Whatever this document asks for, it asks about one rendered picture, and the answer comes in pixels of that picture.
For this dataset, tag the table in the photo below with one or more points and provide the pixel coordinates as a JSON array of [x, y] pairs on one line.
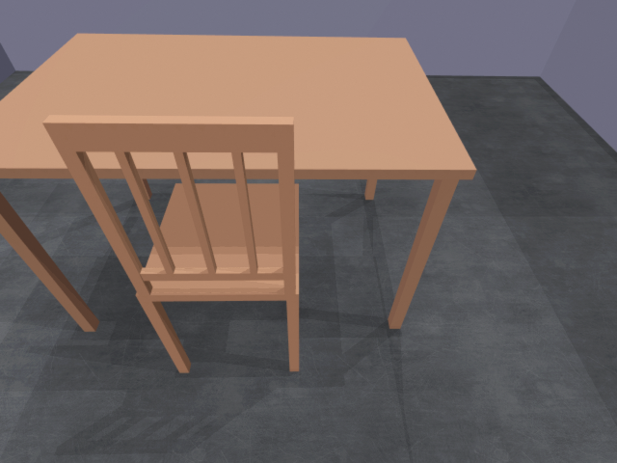
[[363, 108]]

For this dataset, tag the chair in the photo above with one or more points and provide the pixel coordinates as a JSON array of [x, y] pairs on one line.
[[217, 241]]

